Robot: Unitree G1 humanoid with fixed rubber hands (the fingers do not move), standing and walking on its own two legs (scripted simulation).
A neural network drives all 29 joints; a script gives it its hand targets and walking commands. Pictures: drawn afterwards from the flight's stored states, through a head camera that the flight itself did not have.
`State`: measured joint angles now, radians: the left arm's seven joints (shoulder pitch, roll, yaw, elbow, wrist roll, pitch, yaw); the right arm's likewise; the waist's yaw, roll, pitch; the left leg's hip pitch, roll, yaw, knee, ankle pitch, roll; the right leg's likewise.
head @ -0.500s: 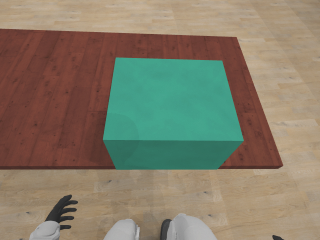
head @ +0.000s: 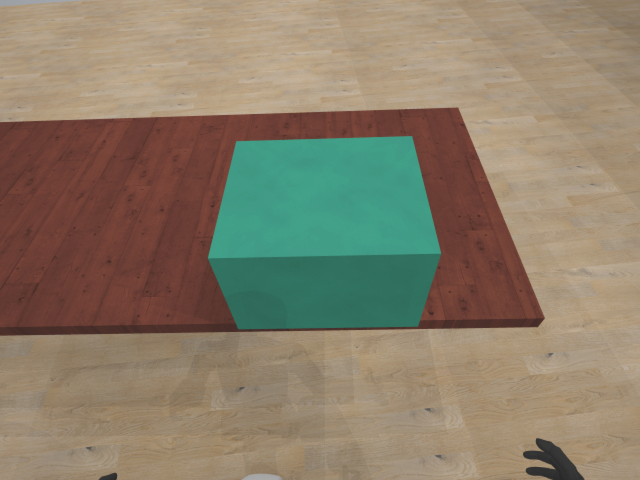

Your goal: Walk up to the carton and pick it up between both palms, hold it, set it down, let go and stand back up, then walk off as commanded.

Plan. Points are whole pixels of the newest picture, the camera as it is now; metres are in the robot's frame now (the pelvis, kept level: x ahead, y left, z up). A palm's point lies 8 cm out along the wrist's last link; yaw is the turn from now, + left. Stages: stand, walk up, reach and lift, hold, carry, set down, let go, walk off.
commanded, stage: walk up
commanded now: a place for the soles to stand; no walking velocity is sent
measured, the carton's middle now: (325, 232) +0.46 +0.01 +0.01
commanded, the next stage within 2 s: none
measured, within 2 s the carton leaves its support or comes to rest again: neither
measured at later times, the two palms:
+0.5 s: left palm out of the picture +0.07 +0.32 -0.10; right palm out of the picture -0.02 -0.28 -0.10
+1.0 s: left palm out of the picture -0.04 +0.35 -0.11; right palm out of the picture +0.02 -0.27 -0.12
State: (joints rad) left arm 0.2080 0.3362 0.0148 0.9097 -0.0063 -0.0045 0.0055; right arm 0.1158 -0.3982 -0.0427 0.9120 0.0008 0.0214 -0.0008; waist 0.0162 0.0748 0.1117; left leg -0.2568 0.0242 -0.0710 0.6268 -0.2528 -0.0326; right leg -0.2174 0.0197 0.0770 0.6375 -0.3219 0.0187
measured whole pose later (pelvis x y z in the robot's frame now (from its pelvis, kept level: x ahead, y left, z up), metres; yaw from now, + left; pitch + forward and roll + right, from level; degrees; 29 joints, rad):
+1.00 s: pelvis -0.07 +0.03 -0.01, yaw -5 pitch -7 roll +1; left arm 0.32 0.39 0.07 0.95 0.01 0.01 0.01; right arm 0.08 -0.35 -0.08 0.98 0.00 0.08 0.03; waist 0.04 0.01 0.09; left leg -0.34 0.02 0.03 0.66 -0.24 0.00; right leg -0.32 0.01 0.12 0.77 -0.44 -0.03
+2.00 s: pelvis +0.03 +0.06 +0.00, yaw -1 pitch -4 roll -1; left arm 0.16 0.40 0.00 0.85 -0.02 0.00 0.00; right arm 0.12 -0.35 0.01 0.85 0.03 -0.02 0.01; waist 0.02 -0.03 0.14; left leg -0.26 0.00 -0.01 0.63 -0.30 0.01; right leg -0.18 -0.06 -0.04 0.58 -0.32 0.05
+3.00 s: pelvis +0.06 +0.05 +0.02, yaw +1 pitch -2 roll +0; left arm 0.15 0.31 0.06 1.11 0.01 0.00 -0.01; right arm 0.18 -0.34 -0.03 1.09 0.00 -0.03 -0.03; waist -0.01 -0.01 0.05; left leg -0.14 -0.01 -0.06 0.39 -0.22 0.00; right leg -0.04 -0.06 -0.10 0.34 -0.25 0.04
